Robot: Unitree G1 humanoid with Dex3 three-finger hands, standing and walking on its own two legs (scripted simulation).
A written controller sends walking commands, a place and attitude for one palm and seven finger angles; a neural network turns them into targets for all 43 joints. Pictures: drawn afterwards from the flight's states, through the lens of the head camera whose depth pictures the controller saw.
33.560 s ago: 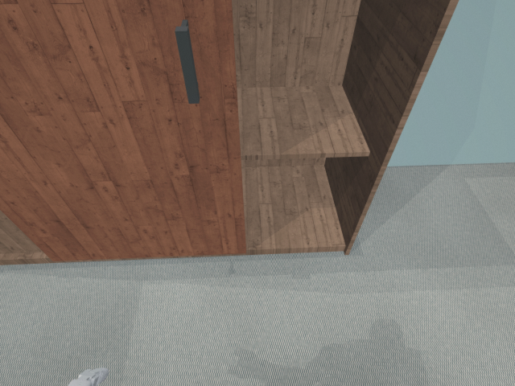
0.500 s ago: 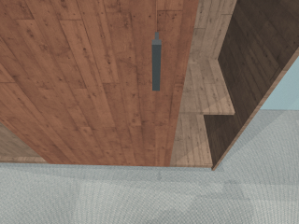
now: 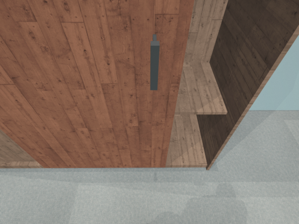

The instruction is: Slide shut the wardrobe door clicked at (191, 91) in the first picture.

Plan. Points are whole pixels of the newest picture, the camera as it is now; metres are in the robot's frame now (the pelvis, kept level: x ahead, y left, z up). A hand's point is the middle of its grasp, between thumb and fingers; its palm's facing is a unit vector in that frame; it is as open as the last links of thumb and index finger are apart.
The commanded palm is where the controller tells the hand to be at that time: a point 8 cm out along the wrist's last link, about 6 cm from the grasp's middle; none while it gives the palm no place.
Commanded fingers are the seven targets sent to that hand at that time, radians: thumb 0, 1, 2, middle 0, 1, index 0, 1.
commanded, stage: come to a stop and stand still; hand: left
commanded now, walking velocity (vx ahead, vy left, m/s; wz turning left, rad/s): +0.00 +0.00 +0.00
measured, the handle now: (154, 63) +0.53 +0.01 +0.15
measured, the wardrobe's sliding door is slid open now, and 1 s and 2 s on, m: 0.29 0.29 0.29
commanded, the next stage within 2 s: look again from close up in 0.28 s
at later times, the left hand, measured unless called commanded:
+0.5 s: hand out of the picture -0.01 +0.19 -0.18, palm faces +0.01 -0.98 -0.19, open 7.4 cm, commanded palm none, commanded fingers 0.00 0.90 0.90 -0.20 -0.30 -0.20 -0.30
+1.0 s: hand out of the picture -0.01 +0.20 -0.18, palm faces +0.00 -0.98 -0.19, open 7.4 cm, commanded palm none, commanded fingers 0.00 0.90 0.90 -0.20 -0.30 -0.20 -0.30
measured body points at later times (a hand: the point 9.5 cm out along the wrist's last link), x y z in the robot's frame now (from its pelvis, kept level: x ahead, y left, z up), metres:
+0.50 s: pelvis +0.00 +0.01 +0.00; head -0.01 +0.03 +0.45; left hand -0.01 +0.24 -0.17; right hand +0.03 -0.23 -0.15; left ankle +0.03 +0.08 -0.74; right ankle -0.02 -0.13 -0.74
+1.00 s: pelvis +0.00 +0.02 +0.00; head +0.00 +0.03 +0.45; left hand -0.01 +0.25 -0.16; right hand +0.02 -0.22 -0.15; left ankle +0.03 +0.08 -0.74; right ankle -0.02 -0.13 -0.74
